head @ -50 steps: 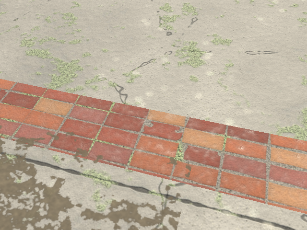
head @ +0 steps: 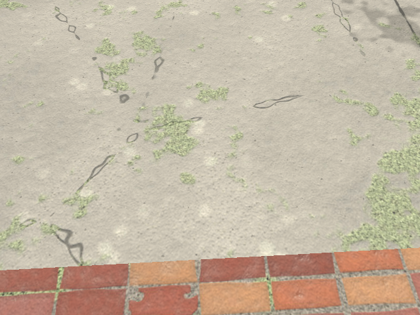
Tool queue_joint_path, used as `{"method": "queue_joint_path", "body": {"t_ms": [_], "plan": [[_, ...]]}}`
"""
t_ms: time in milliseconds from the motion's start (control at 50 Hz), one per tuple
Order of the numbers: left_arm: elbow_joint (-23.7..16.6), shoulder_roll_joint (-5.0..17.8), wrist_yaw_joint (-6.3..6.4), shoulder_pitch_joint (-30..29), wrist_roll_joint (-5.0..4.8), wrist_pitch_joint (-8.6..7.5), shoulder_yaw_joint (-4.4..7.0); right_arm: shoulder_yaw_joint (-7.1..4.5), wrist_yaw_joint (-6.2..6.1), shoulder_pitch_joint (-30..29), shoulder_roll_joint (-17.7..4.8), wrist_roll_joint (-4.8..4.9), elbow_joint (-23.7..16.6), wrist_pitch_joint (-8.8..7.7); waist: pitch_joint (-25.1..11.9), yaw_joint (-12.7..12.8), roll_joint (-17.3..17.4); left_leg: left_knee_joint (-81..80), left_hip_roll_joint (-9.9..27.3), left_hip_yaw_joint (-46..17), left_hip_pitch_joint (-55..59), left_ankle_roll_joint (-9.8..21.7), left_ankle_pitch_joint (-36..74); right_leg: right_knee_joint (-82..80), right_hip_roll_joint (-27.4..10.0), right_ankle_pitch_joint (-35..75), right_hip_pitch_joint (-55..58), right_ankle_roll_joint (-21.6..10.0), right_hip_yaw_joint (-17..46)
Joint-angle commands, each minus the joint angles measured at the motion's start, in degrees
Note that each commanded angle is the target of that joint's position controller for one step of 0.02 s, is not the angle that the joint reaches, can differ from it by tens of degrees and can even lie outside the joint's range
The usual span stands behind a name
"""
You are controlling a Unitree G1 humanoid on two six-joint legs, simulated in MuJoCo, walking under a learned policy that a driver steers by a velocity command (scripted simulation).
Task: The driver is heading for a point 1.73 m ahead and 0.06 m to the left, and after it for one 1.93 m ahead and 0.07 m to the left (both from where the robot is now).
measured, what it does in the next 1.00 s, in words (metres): walks ahead: left foot, then right foot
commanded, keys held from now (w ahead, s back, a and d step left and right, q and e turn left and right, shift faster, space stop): e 0.18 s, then no key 0.82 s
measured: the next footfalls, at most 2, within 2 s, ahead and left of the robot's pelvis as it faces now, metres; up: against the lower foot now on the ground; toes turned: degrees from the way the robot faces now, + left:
left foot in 0.28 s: +0.26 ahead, +0.13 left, +0.00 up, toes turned -14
right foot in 0.60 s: +0.13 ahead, -0.11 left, +0.00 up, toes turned -9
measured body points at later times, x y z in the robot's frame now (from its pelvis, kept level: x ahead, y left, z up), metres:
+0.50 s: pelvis +0.13 +0.04 +0.00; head +0.17 +0.05 +0.45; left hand +0.34 +0.28 -0.11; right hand +0.23 -0.24 -0.10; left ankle +0.22 +0.14 -0.74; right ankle +0.07 -0.09 -0.69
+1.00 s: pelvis +0.15 +0.01 +0.00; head +0.16 +0.00 +0.45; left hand +0.30 +0.23 -0.13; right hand +0.20 -0.27 -0.13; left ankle +0.22 +0.14 -0.73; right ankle +0.09 -0.10 -0.73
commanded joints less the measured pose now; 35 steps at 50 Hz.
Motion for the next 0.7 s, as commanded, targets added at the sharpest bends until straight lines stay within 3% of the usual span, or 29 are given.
{"method": "queue_joint_path", "body": {"t_ms": [20, 100, 180, 220, 260, 280, 300, 320, 340, 360, 380, 400, 440, 480, 520, 560, 580, 600, 620, 640, 660, 700], "plan": [[-4.49, 8.47, 0.93, -1.25, 0.49, -0.47, 2.25, -1.58, -0.67, 4.59, -5.13, -0.61, -3.24, 0.95, -8.97, -2.82, -2.04, -7.0, 0.84, -0.52, -2.74, -1.56, 3.9, -8.04, -15.07, 40.73, 6.81, -11.84, 13.86], [-4.03, 9.57, 2.49, -0.65, -0.73, 1.37, 2.68, -0.79, -0.73, 0.31, -3.74, -0.7, -4.29, 1.69, -11.96, -1.46, -5.16, -21.01, -2.38, 0.03, 0.97, -2.92, 15.77, -5.56, -11.36, 36.76, 5.0, -7.94, 11.21], [-4.04, 9.18, 3.21, 0.54, -0.84, 3.16, 2.52, -0.88, 0.16, -5.4, -4.66, 0.02, -5.96, 1.97, -11.77, 0.68, -7.0, -30.35, -4.39, -1.51, 2.6, -2.77, 18.33, -2.71, -11.42, 24.86, 6.84, -5.67, 16.28], [-4.3, 8.22, 3.27, 0.32, -0.56, 3.43, 2.1, -1.35, 0.61, -4.89, -5.69, -0.05, -5.93, 1.65, -11.64, 0.54, -7.98, -34.61, -4.36, -2.1, 3.59, -1.78, 16.95, -0.05, -12.46, 20.66, 9.42, -4.98, 19.45], [-4.72, 6.98, 3.32, -1.4, -0.56, 3.27, 1.45, -1.71, 0.9, -2.54, -5.72, -0.37, -5.51, 0.79, -10.87, -1.63, -8.81, -43.81, -3.82, -1.29, 9.49, 0.66, 23.81, 3.77, -11.08, 15.99, 9.5, -2.87, 20.88], [-4.9, 4.87, 3.29, -0.08, 0.05, 2.91, 0.76, -2.01, 0.67, -1.86, -7.25, -1.26, -5.84, 0.28, -11.65, -1.49, -6.67, -46.54, 0.93, -4.5, 15.62, 3.07, 34.49, 7.9, -8.25, 10.37, 7.22, -0.43, 19.58], [-5.23, 2.06, 3.27, 4.02, 1.42, 2.33, -0.17, -2.38, 0.12, -1.77, -10.78, -2.63, -6.99, 0.33, -14.69, 1.24, 3.97, -44.61, 12.24, -14.98, 25.01, 8.78, 56.91, 17.95, -2.49, -8.78, 0.49, 2.59, 13.65], [-5.04, 3.01, 3.23, 8.39, 0.66, 2.28, -0.18, -2.17, 0.17, 0.4, -9.08, -3.44, -5.25, 1.18, -17.28, 2.54, 15.73, -46.24, 21.11, -28.57, 29.0, 19.56, 60.18, 26.8, 1.13, -31.76, -6.78, 6.22, 9.71], [-3.91, 7.69, 3.24, 8.31, 0.47, 2.61, 0.86, -1.49, 0.47, 0.2, -6.46, -1.9, -5.68, 1.41, -16.64, 1.12, 11.55, -47.45, 20.75, -31.17, 27.98, 21.32, 50.36, 34.68, -1.48, -31.64, -8.94, 8.16, 10.34], [-3.54, 9.53, 3.38, 4.87, 0.01, 3.39, 1.64, -1.27, 0.56, -0.18, -5.49, -1.2, -5.73, 1.7, -14.29, -0.3, 7.22, -46.92, 17.4, -25.52, 26.63, 19.06, 43.59, 39.34, -2.15, -28.61, -10.77, 9.18, 9.64], [-3.04, 8.72, 3.66, 3.49, -0.13, 4.34, 1.71, -1.09, 0.67, -1.47, -5.51, -0.96, -5.77, 2.11, -12.39, -0.16, 4.89, -47.36, 14.57, -21.33, 24.01, 16.9, 38.7, 40.69, -2.59, -26.33, -11.0, 9.92, 9.13], [-3.23, 8.06, 3.8, 2.6, 0.06, 4.99, 1.6, -0.95, 0.67, -3.2, -5.51, -0.6, -5.82, 2.46, -10.48, 0.08, 4.75, -48.33, 13.4, -18.95, 20.79, 16.02, 35.2, 39.52, -3.54, -23.93, -10.28, 10.42, 9.26], [-2.77, 4.26, 3.44, 3.18, -0.1, 5.34, 0.5, -0.74, 0.72, -5.65, -5.06, -0.89, -5.47, 3.33, -9.05, 1.59, 6.65, -49.94, 8.33, -11.56, 15.32, 13.57, 31.53, 30.16, -4.35, -20.78, -3.92, 10.88, 5.19], [-2.55, 1.73, 3.17, 2.16, 0.11, 4.92, -0.47, -0.81, 0.67, -5.07, -4.72, -0.8, -4.84, 3.94, -10.03, 0.28, 9.35, -49.7, 6.57, -8.8, 15.93, 13.41, 31.11, 19.92, -4.92, -19.36, 0.64, 10.95, 2.28], [-2.31, 2.38, 2.89, 1.36, -0.02, 4.64, -0.35, -1.02, 0.6, -3.07, -5.48, -0.51, -3.94, 4.31, -11.24, -0.97, 10.43, -48.98, 7.53, -9.94, 18.05, 14.27, 28.73, 11.95, -5.15, -14.64, 3.72, 10.34, 1.66], [-0.88, 2.52, 2.55, 3.31, 0.15, 4.46, -0.19, -0.76, 0.6, -3.42, -5.31, 0.08, -3.49, 4.55, -10.84, 0.46, 9.52, -48.03, 7.01, -9.61, 16.1, 13.0, 22.79, 0.09, -4.61, -4.76, 9.49, 8.47, 0.1], [-0.87, 3.16, 2.41, 2.88, 0.68, 4.42, -0.16, -0.48, 0.67, -1.58, -4.7, 0.24, -2.69, 4.39, -10.03, 0.3, 8.34, -48.15, 6.14, -9.29, 13.84, 10.72, 18.5, -3.73, -5.0, -1.46, 12.32, 7.01, 0.88], [-1.67, 5.41, 2.53, 2.23, 1.54, 4.36, 0.06, -0.11, 0.92, -0.44, -4.02, -0.21, -2.24, 3.91, -9.86, -0.36, 5.11, -46.75, 4.95, -7.94, 10.29, 7.44, 13.42, -3.65, -9.13, 1.9, 15.44, 4.98, 5.35], [-1.71, 8.83, 2.74, 0.96, 1.71, 4.47, 0.77, 0.17, 1.36, 1.3, -2.86, -1.21, -2.49, 3.29, -8.69, -3.35, -3.6, -44.6, 0.07, -2.65, 8.79, 4.27, 7.66, -2.53, -13.17, 0.97, 12.76, 1.92, 9.6], [-0.89, 5.02, 2.29, 0.26, 1.7, 4.12, -0.01, 0.53, 1.42, -0.87, -1.55, -1.76, -2.35, 3.05, -7.87, -2.68, -7.71, -43.37, -1.86, 0.63, 14.86, 1.72, 9.38, -5.01, -12.99, -10.46, 4.71, 0.45, 10.05], [-1.19, 2.56, 2.0, -1.0, 2.06, 3.57, -0.81, 0.34, 1.34, -2.99, -2.31, -1.7, -2.23, 3.09, -5.43, -2.04, -6.67, -42.7, -1.82, 0.37, 16.77, 1.01, 12.18, -6.45, -11.63, -15.31, 1.59, 1.39, 9.53], [-0.52, 3.06, 2.01, -0.71, 1.99, 2.4, -0.86, 0.03, 0.75, -2.67, -2.83, -1.14, -1.27, 3.45, -3.56, -1.89, -6.28, -41.97, -1.39, -0.13, 17.74, 1.72, 15.18, -6.24, -10.23, -13.29, 0.26, 3.44, 8.13]]}}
